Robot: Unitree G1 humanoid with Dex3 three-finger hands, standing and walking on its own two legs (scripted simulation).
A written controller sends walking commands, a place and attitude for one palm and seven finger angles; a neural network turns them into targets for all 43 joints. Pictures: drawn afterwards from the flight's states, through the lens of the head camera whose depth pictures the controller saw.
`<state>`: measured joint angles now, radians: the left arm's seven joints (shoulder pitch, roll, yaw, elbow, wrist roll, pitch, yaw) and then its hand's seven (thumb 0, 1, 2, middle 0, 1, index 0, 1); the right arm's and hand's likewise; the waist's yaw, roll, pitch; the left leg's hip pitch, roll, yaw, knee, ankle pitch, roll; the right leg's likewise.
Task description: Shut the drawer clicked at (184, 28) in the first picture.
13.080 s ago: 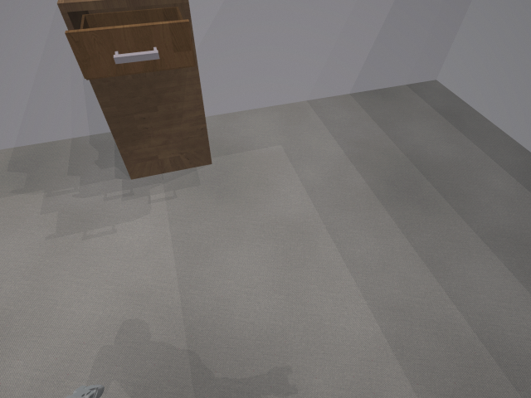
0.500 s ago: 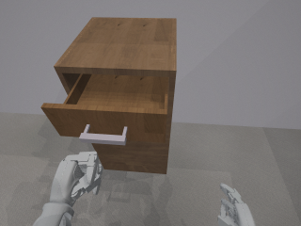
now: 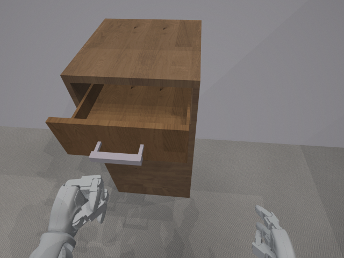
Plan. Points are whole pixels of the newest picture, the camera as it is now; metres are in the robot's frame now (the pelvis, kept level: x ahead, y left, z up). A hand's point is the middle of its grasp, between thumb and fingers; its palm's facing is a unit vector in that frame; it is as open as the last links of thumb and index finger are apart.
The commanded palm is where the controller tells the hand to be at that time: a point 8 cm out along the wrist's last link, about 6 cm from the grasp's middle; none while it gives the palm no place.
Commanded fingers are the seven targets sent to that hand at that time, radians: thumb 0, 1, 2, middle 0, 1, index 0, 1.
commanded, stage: bring the fist close to the handle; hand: left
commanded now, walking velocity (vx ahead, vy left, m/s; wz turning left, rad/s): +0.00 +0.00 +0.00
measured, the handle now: (118, 152) +0.39 +0.18 +0.00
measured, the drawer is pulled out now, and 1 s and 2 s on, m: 0.17 0.17 0.15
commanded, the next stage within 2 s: push the drawer shut in 1.26 s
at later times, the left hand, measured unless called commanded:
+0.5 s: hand (117, 194) +0.25 +0.14 +0.03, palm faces -0.06 -1.00 -0.04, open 3.3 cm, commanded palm +0.24 +0.21 +0.03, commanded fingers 0.00 0.90 0.90 -1.40 -1.60 -1.40 -1.60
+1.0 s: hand (126, 185) +0.29 +0.14 -0.01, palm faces -0.07 -1.00 -0.04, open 3.3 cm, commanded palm +0.27 +0.20 +0.00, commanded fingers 0.00 0.90 0.90 -1.40 -1.60 -1.40 -1.60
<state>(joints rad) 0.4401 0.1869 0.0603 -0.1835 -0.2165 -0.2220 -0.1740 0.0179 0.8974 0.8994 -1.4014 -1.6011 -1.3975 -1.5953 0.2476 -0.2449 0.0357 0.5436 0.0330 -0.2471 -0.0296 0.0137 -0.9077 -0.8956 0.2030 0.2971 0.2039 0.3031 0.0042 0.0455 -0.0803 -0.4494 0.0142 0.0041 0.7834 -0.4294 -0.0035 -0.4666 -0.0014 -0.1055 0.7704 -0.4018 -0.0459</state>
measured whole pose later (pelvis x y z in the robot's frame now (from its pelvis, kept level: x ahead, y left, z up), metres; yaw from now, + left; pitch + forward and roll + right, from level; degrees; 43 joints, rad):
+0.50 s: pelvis -0.01 +0.01 -0.02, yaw -1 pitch +10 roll +0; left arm 0.19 0.17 0.05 0.09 -0.18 -0.34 -0.14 0.02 0.90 0.90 -1.40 -1.60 -1.40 -1.60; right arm 0.25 -0.25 0.02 0.56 0.02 -0.19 -0.01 0.01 -0.91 -0.90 0.20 0.30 0.20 0.30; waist -0.02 0.02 -0.09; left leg -0.64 0.01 0.02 0.92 -0.47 0.01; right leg -0.66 -0.01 -0.09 0.91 -0.43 -0.04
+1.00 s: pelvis -0.03 +0.01 -0.05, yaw -1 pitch +16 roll +0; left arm -0.03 0.18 0.08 0.31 -0.16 -0.40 -0.13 0.02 0.90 0.90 -1.40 -1.60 -1.40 -1.60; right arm 0.23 -0.24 0.01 0.56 0.01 -0.10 0.00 0.01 -0.91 -0.90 0.20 0.30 0.20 0.30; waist -0.04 0.02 -0.12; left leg -0.84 0.02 0.03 1.08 -0.51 0.01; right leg -0.87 -0.01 -0.08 1.07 -0.48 -0.04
